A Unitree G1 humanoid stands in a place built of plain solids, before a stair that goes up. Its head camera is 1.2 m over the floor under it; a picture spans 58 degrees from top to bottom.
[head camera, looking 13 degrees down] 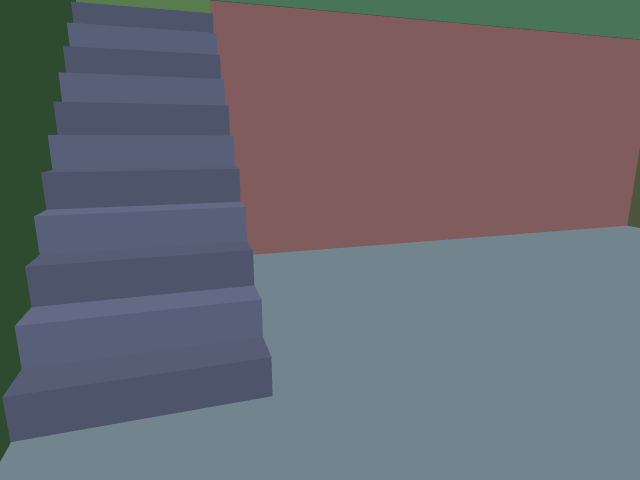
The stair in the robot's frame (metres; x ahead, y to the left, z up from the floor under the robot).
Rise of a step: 0.20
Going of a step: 0.23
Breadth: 1.09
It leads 18 degrees to the left of straight ahead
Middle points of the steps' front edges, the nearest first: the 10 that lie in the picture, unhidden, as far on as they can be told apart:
1.70 0.74 0.21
1.91 0.81 0.41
2.13 0.88 0.62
2.35 0.95 0.82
2.57 1.02 1.03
2.79 1.09 1.23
3.00 1.16 1.44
3.22 1.23 1.64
3.44 1.29 1.85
3.66 1.36 2.05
